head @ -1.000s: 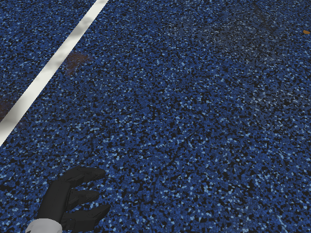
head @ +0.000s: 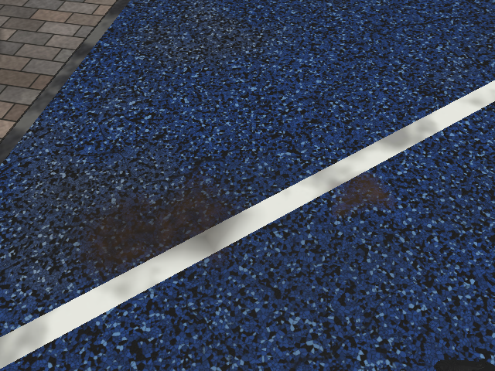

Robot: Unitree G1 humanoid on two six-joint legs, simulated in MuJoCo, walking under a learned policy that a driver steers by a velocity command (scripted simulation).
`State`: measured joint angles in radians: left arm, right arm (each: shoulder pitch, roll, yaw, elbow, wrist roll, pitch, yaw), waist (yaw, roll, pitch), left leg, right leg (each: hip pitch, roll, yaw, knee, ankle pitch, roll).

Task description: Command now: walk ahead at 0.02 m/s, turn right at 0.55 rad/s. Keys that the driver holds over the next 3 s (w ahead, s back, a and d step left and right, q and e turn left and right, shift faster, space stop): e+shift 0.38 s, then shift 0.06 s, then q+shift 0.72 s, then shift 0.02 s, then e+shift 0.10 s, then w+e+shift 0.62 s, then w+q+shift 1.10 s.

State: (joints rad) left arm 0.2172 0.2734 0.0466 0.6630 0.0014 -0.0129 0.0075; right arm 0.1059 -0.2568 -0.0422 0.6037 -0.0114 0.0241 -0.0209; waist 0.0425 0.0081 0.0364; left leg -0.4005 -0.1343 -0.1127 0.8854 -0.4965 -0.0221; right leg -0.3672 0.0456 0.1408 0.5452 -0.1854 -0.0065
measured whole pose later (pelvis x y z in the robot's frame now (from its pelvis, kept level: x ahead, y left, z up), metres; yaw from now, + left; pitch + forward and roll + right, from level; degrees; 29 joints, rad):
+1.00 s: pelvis +0.00 +0.01 -0.01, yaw -5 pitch +2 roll -2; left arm 0.09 0.29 0.09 0.67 -0.01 0.01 0.02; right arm 0.22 -0.31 -0.09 0.62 0.02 0.08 0.01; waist -0.03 -0.03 0.04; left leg -0.37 0.05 0.08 0.68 -0.34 0.03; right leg -0.26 -0.15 -0.24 0.63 -0.36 0.06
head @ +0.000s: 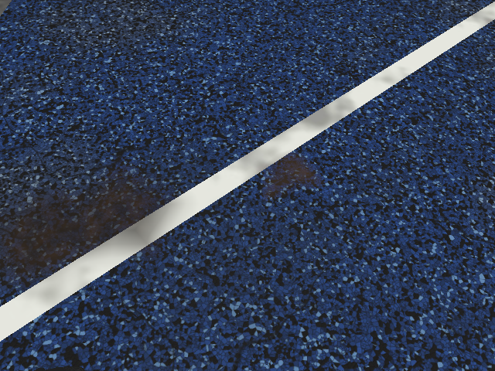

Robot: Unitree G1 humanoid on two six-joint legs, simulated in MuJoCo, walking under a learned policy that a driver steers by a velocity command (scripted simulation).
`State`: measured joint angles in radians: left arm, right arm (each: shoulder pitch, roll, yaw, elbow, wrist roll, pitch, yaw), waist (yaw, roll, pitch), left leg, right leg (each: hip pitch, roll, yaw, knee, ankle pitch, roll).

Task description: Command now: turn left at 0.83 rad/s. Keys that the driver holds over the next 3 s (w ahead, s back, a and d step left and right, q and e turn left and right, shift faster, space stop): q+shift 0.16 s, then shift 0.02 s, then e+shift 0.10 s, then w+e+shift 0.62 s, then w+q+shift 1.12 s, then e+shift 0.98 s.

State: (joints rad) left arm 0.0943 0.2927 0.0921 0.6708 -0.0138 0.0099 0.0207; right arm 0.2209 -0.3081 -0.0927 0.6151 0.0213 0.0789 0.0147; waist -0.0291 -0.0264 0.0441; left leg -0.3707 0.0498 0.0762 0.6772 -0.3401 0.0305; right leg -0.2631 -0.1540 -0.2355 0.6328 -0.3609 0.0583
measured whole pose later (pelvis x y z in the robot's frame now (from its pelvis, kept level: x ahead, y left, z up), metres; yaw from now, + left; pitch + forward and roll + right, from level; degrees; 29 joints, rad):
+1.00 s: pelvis +0.38 -0.13 +0.01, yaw -16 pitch +3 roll +1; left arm 0.50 0.28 0.04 0.80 0.00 -0.06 -0.02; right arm 0.09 -0.29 0.00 0.65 -0.06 -0.04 0.05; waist 0.06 0.03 0.00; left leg -0.77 0.10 0.02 0.79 -0.02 -0.03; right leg 0.08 0.13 0.15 0.21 -0.32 -0.13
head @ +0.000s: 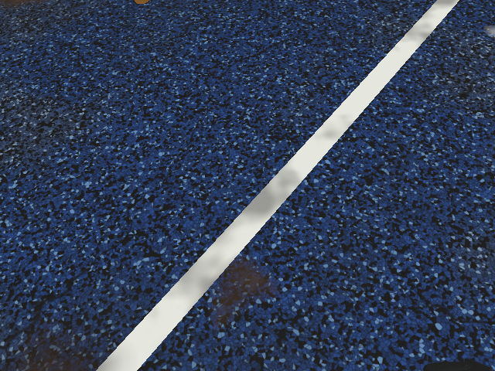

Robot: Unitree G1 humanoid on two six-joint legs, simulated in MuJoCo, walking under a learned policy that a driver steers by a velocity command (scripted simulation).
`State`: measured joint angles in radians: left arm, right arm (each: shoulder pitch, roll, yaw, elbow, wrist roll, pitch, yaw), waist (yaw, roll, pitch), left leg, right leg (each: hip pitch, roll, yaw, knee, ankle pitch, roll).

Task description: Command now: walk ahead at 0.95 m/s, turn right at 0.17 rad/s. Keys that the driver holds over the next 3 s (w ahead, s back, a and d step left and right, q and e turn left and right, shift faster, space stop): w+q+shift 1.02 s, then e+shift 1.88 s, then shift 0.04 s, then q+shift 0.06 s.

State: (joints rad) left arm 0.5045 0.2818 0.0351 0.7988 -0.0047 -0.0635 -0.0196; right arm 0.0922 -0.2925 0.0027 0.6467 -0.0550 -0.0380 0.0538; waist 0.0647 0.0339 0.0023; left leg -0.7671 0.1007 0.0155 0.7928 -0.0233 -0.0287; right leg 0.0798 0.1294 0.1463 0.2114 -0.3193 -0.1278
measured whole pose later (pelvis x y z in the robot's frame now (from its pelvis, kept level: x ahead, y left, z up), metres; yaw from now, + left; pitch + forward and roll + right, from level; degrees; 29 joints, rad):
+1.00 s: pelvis +0.94 +0.18 -0.04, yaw +44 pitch +1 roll -3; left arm 0.54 0.27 0.03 0.91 0.04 -0.06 0.02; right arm -0.04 -0.32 -0.01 0.62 -0.03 -0.02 0.08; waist 0.06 0.05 0.04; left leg -0.57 -0.06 0.15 0.69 -0.15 0.22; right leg 0.19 -0.05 -0.29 0.65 -0.39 0.06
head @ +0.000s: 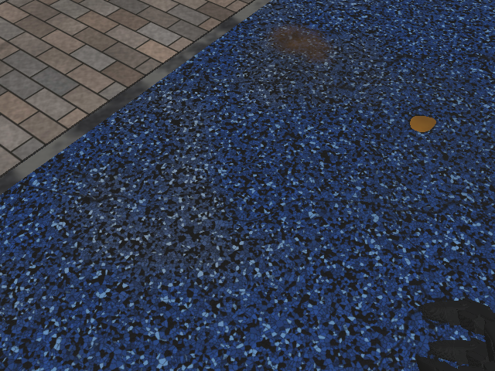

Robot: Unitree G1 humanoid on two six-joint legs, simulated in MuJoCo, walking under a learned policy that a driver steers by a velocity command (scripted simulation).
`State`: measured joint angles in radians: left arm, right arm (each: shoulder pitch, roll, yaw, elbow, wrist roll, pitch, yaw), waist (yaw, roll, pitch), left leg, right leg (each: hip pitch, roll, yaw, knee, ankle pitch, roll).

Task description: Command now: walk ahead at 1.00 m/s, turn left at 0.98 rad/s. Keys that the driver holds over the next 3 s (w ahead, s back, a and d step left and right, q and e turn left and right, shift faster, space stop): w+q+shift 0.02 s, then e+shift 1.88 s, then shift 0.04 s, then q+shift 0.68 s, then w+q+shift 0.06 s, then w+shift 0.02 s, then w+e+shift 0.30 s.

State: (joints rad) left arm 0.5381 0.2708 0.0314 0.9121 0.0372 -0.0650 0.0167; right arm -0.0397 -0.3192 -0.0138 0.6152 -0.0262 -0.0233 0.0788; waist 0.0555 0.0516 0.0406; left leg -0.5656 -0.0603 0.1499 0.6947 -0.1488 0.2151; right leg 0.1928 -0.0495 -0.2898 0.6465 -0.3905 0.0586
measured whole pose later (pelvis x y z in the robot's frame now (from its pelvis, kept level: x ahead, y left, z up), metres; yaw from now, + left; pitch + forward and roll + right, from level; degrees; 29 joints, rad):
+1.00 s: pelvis +0.50 +0.01 +0.04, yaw -32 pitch +1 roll +1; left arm 0.18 0.35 0.10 0.55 -0.03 0.06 0.02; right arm 0.09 -0.29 -0.08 0.70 -0.02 -0.03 -0.03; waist 0.03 -0.05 0.05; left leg -0.31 -0.06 -0.10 0.46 -0.16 0.00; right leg -0.47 0.21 0.26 0.96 -0.47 0.03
